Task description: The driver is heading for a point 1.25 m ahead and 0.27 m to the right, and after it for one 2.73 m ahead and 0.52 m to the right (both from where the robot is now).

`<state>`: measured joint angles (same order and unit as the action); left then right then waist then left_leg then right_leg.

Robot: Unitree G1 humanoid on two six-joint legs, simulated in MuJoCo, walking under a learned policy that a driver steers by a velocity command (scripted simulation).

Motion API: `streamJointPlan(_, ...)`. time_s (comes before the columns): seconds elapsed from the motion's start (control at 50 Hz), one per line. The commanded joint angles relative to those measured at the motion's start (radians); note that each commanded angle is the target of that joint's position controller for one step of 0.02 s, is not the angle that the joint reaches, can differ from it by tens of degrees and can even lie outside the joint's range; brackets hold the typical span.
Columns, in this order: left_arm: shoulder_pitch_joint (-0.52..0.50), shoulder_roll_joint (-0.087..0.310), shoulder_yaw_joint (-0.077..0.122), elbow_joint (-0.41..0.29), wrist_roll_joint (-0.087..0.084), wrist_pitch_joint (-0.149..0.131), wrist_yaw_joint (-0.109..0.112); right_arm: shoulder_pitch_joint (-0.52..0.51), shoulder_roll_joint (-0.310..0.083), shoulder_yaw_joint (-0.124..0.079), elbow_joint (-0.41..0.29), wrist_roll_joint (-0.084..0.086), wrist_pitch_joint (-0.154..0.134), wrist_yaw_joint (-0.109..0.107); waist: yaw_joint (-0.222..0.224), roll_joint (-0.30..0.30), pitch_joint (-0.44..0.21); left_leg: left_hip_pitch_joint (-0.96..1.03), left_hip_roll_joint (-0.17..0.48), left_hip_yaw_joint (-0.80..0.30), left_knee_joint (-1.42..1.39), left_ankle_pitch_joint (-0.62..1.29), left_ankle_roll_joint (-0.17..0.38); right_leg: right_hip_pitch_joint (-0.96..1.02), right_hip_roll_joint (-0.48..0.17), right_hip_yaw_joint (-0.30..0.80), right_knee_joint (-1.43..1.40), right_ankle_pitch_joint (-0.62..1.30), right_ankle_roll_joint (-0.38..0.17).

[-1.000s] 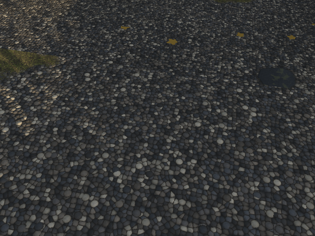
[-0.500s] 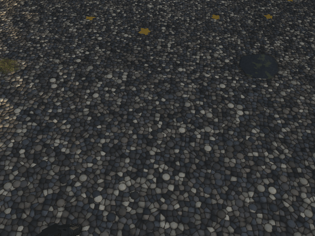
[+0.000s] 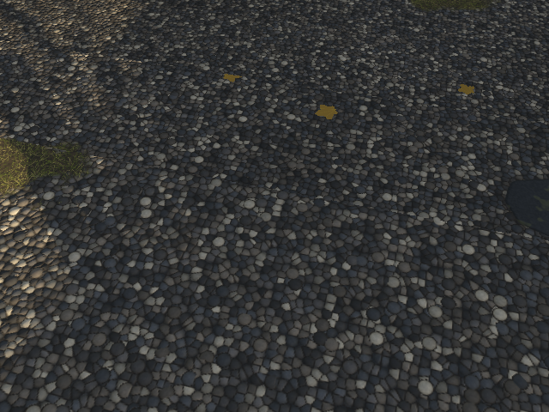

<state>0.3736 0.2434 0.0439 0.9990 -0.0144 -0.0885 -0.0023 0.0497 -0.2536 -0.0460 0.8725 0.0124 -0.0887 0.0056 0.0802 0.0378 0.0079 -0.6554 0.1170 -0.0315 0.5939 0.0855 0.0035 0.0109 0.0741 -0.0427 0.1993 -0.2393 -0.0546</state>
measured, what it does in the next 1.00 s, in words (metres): walks ahead, turning right: left foot, then right foot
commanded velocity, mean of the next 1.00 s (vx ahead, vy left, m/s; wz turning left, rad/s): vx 0.38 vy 0.00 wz -0.38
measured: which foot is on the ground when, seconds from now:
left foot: up 0.00-0.10, down 0.12-0.64, up 0.66-1.00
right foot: down 0.00-0.12, up 0.14-0.62, down 0.64-1.00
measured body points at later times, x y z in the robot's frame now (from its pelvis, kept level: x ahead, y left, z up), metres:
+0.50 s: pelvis +0.28 +0.03 +0.00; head +0.30 +0.01 +0.45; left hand +0.51 +0.23 -0.10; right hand +0.22 -0.25 -0.14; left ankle +0.22 +0.15 -0.74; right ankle +0.40 -0.17 -0.69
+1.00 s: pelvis +0.46 -0.09 -0.01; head +0.50 -0.12 +0.44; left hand +0.70 +0.08 -0.11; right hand +0.45 -0.37 -0.14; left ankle +0.60 +0.04 -0.71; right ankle +0.44 -0.15 -0.74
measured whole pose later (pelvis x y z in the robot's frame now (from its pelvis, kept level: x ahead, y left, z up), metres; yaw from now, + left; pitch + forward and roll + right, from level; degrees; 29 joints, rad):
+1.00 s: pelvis +0.46 -0.09 -0.01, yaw -25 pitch +2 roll -1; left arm 0.17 0.26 0.06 0.78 0.03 -0.14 -0.09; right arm 0.20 -0.27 -0.02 0.85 -0.04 -0.07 0.06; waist -0.02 0.04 0.05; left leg -0.52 0.14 -0.02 0.74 -0.14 -0.11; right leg -0.26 0.11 -0.04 0.44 -0.22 -0.10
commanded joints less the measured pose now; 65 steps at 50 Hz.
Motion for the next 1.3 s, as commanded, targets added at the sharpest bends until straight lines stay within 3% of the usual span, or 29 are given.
streamJointPlan(0.02, 0.056, 0.167, 0.037, -0.02, -0.01, 0.01, 0.012, -0.134, -0.067, -0.007, -0.101, 0.006, -0.026, 0.018, -0.009, -0.079, 0.087, 0.009, -0.033, 0.0, -0.087, -0.037, 0.007, -0.019, -0.304, 0.175, -0.012, 0.244, -0.146)
streamJointPlan(0.08, 0.018, 0.191, 0.049, -0.035, -0.009, 0.024, 0.016, -0.028, -0.124, -0.029, -0.087, 0.007, -0.041, 0.023, -0.089, -0.118, 0.019, 0.205, -0.077, 0.02, -0.135, -0.138, 0.036, 0.004, -0.313, 0.206, 0.119, 0.416, -0.114)
streamJointPlan(0.1, 0.005, 0.169, 0.04, -0.045, -0.003, 0.027, 0.015, 0.119, -0.168, -0.053, -0.045, 0.005, -0.044, 0.016, -0.159, -0.108, -0.076, 0.415, -0.088, 0.034, -0.142, -0.14, 0.064, -0.04, -0.255, 0.172, 0.282, 0.511, -0.087)
streamJointPlan(0.12, -0.005, 0.121, 0.021, -0.078, 0.013, 0.025, 0.013, 0.308, -0.241, -0.074, -0.014, -0.013, -0.045, 0.006, -0.23, -0.04, -0.241, 0.724, 0.066, -0.114, -0.092, -0.143, 0.127, -0.218, -0.184, 0.122, 0.573, 0.346, -0.05)
streamJointPlan(0.14, 0.133, -0.017, -0.014, -0.09, 0.001, 0.006, 0.007, 0.388, -0.318, -0.095, 0.013, -0.02, -0.033, 0.006, -0.172, 0.241, -0.394, 1.093, 0.317, -0.551, -0.174, -0.308, 0.273, -0.621, -0.019, 0.051, 0.934, -0.194, 0.022)
streamJointPlan(0.16, 0.101, 0.08, 0.007, -0.078, -0.022, -0.008, 0.007, 0.383, -0.21, -0.066, 0.003, -0.018, -0.03, 0.006, -0.196, 0.205, -0.401, 1.068, 0.314, -0.666, -0.264, -0.412, 0.263, -0.717, -0.054, 0.181, 1.08, -0.338, 0.017)
streamJointPlan(0.18, 0.01, 0.152, 0.029, -0.108, -0.041, -0.012, 0.01, 0.301, -0.153, -0.048, -0.014, -0.015, -0.032, 0.001, -0.191, 0.145, -0.246, 0.942, 0.282, -0.502, -0.28, -0.392, 0.212, -0.781, -0.102, 0.177, 1.116, -0.265, 0.006)
streamJointPlan(0.22, -0.067, 0.135, 0.037, -0.123, -0.024, -0.003, 0.02, 0.176, -0.099, -0.032, -0.024, -0.019, -0.033, 0.003, -0.14, 0.042, -0.091, 0.677, 0.212, -0.279, -0.345, -0.246, 0.175, -0.721, -0.18, 0.147, 1.043, -0.121, 0.008)
streamJointPlan(0.24, -0.049, 0.115, 0.043, -0.124, -0.022, 0.01, 0.018, 0.149, -0.084, -0.028, -0.021, -0.027, -0.036, 0.003, -0.105, 0.069, -0.063, 0.597, 0.186, -0.203, -0.378, -0.214, 0.163, -0.663, -0.208, 0.154, 1.008, -0.08, 0.007)
streamJointPlan(0.34, -0.095, 0.059, 0.045, -0.174, -0.015, 0.059, 0.01, 0.145, -0.116, -0.046, 0.005, -0.028, -0.043, -0.009, -0.069, 0.027, 0.018, 0.506, 0.173, -0.004, -0.469, -0.09, 0.186, -0.694, -0.232, 0.146, 0.888, 0.042, 0.026)
streamJointPlan(0.54, -0.381, 0.057, 0.03, -0.307, -0.008, 0.05, -0.049, 0.247, -0.191, -0.075, 0.032, 0.002, 0.003, -0.029, -0.144, 0.005, 0.091, 0.703, 0.189, 0.219, -0.417, 0.021, 0.136, -0.707, -0.184, 0.008, 0.475, 0.186, -0.009)
streamJointPlan(0.58, -0.36, 0.085, 0.044, -0.323, -0.006, 0.053, -0.057, 0.222, -0.215, -0.082, 0.022, 0.008, 0.018, -0.031, -0.107, 0.032, 0.067, 0.738, 0.191, 0.251, -0.302, 0.328, 0.113, -0.627, -0.13, -0.044, 0.453, 0.094, -0.041)
streamJointPlan(0.62, -0.144, 0.155, 0.085, -0.278, -0.004, 0.05, -0.054, 0.181, -0.231, -0.085, 0.002, 0.017, 0.041, -0.038, 0.016, 0.038, -0.057, 0.703, 0.142, 0.283, 0.019, 0.616, 0.066, -0.345, -0.026, -0.102, 0.377, 0.125, -0.085)
streamJointPlan(0.64, -0.009, 0.229, 0.12, -0.245, 0.001, 0.052, -0.035, 0.196, -0.213, -0.077, -0.007, 0.009, 0.038, -0.039, 0.075, -0.021, -0.14, 0.531, 0.091, 0.291, 0.281, 0.411, 0.001, -0.078, -0.039, -0.02, 0.316, 0.323, -0.124)
streamJointPlan(0.66, -0.015, 0.357, 0.138, -0.246, 0.011, 0.059, -0.015, 0.272, -0.064, -0.035, -0.059, -0.049, 0.02, -0.031, -0.042, -0.321, -0.222, 0.101, -0.081, 0.262, 0.669, -0.615, -0.076, 0.269, -0.318, 0.414, 0.358, 0.696, -0.268)
streamJointPlan(0.68, -0.008, 0.339, 0.123, -0.301, 0.02, 0.05, -0.024, 0.289, -0.109, -0.027, -0.065, -0.019, -0.013, -0.018, -0.014, -0.244, -0.467, 0.004, -0.16, 0.007, 0.871, -0.809, -0.085, 0.378, -0.469, 0.768, 0.246, 0.673, -0.423)
streamJointPlan(0.7, -0.038, 0.267, 0.101, -0.308, 0.023, 0.046, -0.029, 0.184, -0.156, -0.041, -0.081, 0.023, -0.024, -0.013, 0.016, -0.118, -0.398, -0.053, -0.104, -0.051, 0.877, -0.722, -0.061, 0.322, -0.435, 0.623, 0.221, 0.735, -0.368)
streamJointPlan(0.72, 0.101, 0.139, 0.076, -0.186, 0.079, -0.018, -0.028, 0.264, -0.121, -0.019, -0.078, -0.094, -0.037, 0.02, 0.0, -0.08, -0.329, -0.022, -0.029, -0.132, 0.746, -0.587, -0.014, 0.224, -0.389, 0.497, 0.181, 0.389, -0.307)
streamJointPlan(0.74, 0.015, 0.114, 0.062, -0.183, 0.054, -0.041, -0.025, 0.187, -0.124, -0.021, -0.087, -0.117, -0.042, 0.009, -0.028, -0.079, -0.097, -0.075, -0.012, -0.08, 0.682, -0.553, -0.024, 0.033, -0.327, 0.433, 0.14, 0.373, -0.28)
streamJointPlan(0.76, -0.07, 0.12, 0.055, -0.186, 0.045, -0.043, -0.022, 0.202, -0.103, -0.009, -0.092, -0.124, -0.039, -0.003, -0.093, -0.084, -0.097, -0.015, 0.022, -0.063, 0.612, -0.492, -0.018, -0.075, -0.302, 0.355, 0.116, 0.459, -0.258)
streamJointPlan(0.82, -0.209, 0.161, 0.065, -0.269, 0.068, -0.047, -0.04, 0.258, -0.139, -0.013, -0.074, -0.071, -0.001, 0.006, -0.15, -0.046, -0.162, 0.161, 0.026, -0.028, 0.553, -0.41, -0.067, -0.246, -0.287, 0.255, 0.08, 0.755, -0.277)
streamJointPlan(0.88, -0.286, 0.147, 0.052, -0.298, 0.048, -0.074, -0.071, 0.305, -0.097, 0.001, -0.033, -0.066, 0.031, 0.038, -0.189, -0.048, -0.122, 0.274, 0.044, 0.003, 0.376, -0.269, -0.121, -0.375, -0.217, 0.097, 0.102, 0.773, -0.193)
streamJointPlan(0.98, -0.215, 0.187, 0.061, -0.284, 0.039, -0.068, -0.095, 0.241, -0.107, 0.007, -0.044, -0.038, 0.006, 0.058, -0.126, -0.081, -0.087, 0.282, 0.039, 0.005, 0.124, -0.197, -0.122, -0.235, -0.293, 0.137, 0.207, 0.676, -0.166)
streamJointPlan(1.1, -0.024, 0.239, 0.106, -0.286, 0.026, -0.013, -0.036, 0.074, -0.153, 0.018, -0.123, -0.036, -0.034, 0.007, 0.002, -0.045, -0.083, 0.098, 0.009, 0.034, 0.005, -0.07, 0.002, 0.089, -0.355, 0.196, 0.256, 0.57, -0.255)
streamJointPlan(1.16, -0.16, 0.221, 0.104, -0.333, 0.044, -0.008, -0.007, 0.119, -0.134, 0.014, -0.11, -0.052, -0.026, 0.007, -0.057, -0.105, -0.035, 0.186, -0.036, 0.072, -0.01, -0.253, 0.024, -0.017, -0.381, 0.185, 0.157, 0.38, -0.261)
streamJointPlan(1.22, -0.21, 0.198, 0.102, -0.362, 0.046, -0.006, 0.008, 0.098, -0.15, 0.008, -0.124, -0.037, -0.029, 0.022, -0.068, -0.041, -0.039, 0.336, -0.05, 0.048, -0.125, -0.002, 0.109, -0.075, -0.287, 0.082, 0.188, 0.161, -0.154)
streamJointPlan(1.26, -0.198, 0.171, 0.093, -0.405, 0.052, -0.005, 0.022, 0.134, -0.237, -0.022, -0.142, -0.017, -0.032, 0.013, -0.079, 0.086, -0.188, 0.588, 0.112, -0.211, -0.201, 0.309, 0.324, -0.189, -0.112, -0.085, 0.378, -0.011, 0.005)
streamJointPlan(1.28, -0.255, 0.164, 0.087, -0.44, 0.066, -0.001, 0.025, 0.242, -0.282, -0.044, -0.126, -0.026, -0.03, 0.009, -0.155, 0.141, -0.194, 0.757, 0.223, -0.408, -0.259, 0.374, 0.423, -0.389, -0.025, -0.04, 0.494, -0.314, 0.072)
streamJointPlan(1.3, -0.313, 0.158, 0.081, -0.46, 0.076, 0.015, 0.024, 0.333, -0.286, -0.06, -0.09, -0.051, -0.039, 0.003, -0.198, 0.104, -0.154, 0.81, 0.243, -0.431, -0.292, 0.351, 0.401, -0.523, -0.048, 0.067, 0.675, -0.5, 0.093)
Next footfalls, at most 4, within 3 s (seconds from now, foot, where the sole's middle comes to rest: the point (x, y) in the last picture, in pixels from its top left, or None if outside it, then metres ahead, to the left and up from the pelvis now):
0.12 left None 0.26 0.15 -0.78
0.64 right None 0.48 -0.17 -0.78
1.06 left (300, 357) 0.63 0.02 -0.78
1.60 right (395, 401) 0.53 -0.21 -0.78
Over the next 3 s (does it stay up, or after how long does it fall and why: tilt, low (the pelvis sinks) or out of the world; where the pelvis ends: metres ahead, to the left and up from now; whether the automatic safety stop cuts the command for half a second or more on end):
stays up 0.87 -0.13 -0.03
